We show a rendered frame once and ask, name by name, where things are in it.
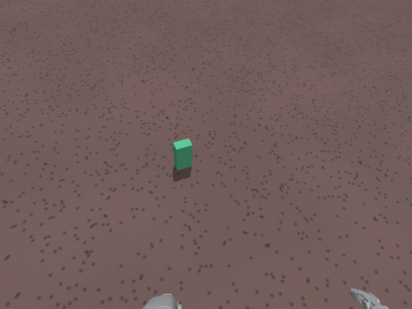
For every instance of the carton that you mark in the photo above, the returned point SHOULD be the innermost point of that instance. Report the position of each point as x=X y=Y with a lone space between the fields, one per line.
x=182 y=154

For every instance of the right robot hand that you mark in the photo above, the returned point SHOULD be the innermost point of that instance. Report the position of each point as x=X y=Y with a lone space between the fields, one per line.
x=367 y=300

